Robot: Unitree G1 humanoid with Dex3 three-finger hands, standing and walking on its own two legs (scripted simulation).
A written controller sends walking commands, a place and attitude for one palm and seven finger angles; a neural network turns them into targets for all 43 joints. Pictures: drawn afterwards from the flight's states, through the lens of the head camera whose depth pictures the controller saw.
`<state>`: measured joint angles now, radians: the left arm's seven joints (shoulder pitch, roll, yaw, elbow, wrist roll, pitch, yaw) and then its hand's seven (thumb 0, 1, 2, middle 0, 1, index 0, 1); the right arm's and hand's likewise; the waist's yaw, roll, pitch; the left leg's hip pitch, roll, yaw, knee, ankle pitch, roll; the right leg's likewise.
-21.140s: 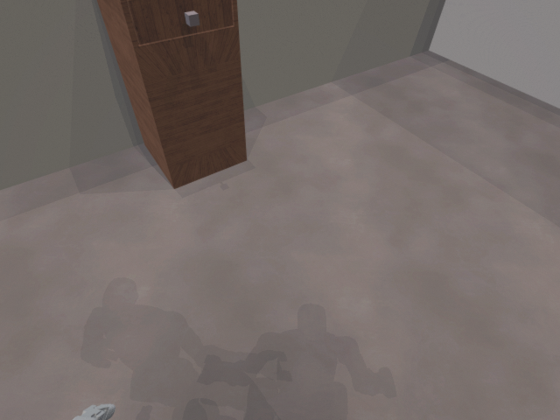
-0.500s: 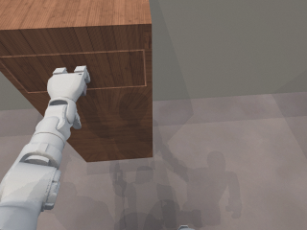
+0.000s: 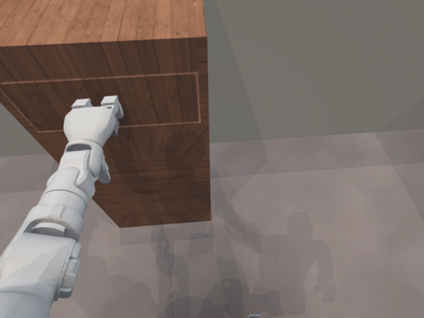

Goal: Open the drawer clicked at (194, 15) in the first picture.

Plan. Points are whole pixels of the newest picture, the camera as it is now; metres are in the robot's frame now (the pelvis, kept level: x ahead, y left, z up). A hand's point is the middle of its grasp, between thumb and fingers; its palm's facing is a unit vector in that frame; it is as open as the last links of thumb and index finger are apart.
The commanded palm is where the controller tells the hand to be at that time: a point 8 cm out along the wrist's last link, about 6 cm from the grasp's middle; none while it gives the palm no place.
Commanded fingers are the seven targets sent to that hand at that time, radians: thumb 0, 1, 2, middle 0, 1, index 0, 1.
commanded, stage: close the thumb around the handle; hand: left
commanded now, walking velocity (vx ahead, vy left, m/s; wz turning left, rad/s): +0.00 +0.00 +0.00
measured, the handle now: (107, 117) +0.51 +0.22 +0.05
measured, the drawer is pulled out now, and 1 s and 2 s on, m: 0.00 0.00 0.07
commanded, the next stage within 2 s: pull the drawer open in 0.72 s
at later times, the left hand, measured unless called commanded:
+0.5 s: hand (101, 140) +0.46 +0.22 +0.04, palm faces -0.03 -0.01 -1.00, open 8.1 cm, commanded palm +0.44 +0.23 +0.09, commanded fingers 0.00 0.90 0.90 -0.40 -1.35 -0.40 -1.35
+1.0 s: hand (102, 143) +0.46 +0.22 +0.03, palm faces -0.03 -0.02 -1.00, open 7.5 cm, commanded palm +0.42 +0.22 +0.09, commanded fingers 0.00 0.90 0.90 -0.40 -1.35 -0.40 -1.35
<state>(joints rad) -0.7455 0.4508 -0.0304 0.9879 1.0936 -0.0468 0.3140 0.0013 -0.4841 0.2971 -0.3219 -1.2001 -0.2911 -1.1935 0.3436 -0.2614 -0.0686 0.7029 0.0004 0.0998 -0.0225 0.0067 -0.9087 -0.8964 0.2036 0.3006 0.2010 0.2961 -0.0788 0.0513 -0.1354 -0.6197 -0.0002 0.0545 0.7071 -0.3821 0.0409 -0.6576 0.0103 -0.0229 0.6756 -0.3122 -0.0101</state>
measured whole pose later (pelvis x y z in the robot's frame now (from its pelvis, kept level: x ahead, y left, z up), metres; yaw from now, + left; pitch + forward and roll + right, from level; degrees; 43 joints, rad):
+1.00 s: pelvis +0.00 +0.00 +0.00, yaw +0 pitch +17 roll -1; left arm -0.76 0.43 -0.05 1.00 1.09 -0.01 0.32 0.01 0.55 0.70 -0.42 -1.35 -0.21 -1.33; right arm 0.34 -0.25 -0.06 0.70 0.00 0.09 -0.02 0.01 -0.91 -0.90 0.20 0.30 0.20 0.30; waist -0.08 0.05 -0.13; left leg -0.62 0.00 0.05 0.71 -0.38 0.04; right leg -0.66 0.01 -0.03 0.67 -0.31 -0.01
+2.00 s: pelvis +0.02 +0.00 +0.01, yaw -2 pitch +13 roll -1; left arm -0.20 0.39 -0.03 0.39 1.02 0.07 0.27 0.05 0.60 0.75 -0.42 -1.35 -0.13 -1.24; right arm 0.28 -0.27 -0.07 0.65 0.01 0.11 -0.01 0.01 -0.91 -0.90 0.20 0.30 0.20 0.30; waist -0.05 0.07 -0.13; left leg -0.45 0.00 0.08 0.61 -0.38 0.04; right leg -0.51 0.02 0.01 0.60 -0.31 -0.01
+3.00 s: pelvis +0.01 -0.01 +0.01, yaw +0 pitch +7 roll +0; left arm 0.20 0.34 -0.14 0.01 1.05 0.07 0.33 0.07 0.56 0.77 -0.42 -1.35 -0.21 -1.26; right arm 0.09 -0.24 -0.03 0.62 -0.01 0.07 -0.02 0.01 -0.91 -0.90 0.20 0.30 0.20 0.30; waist 0.06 0.07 -0.09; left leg -0.37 -0.01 0.04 0.64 -0.40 0.03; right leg -0.43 0.01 -0.02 0.66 -0.35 -0.02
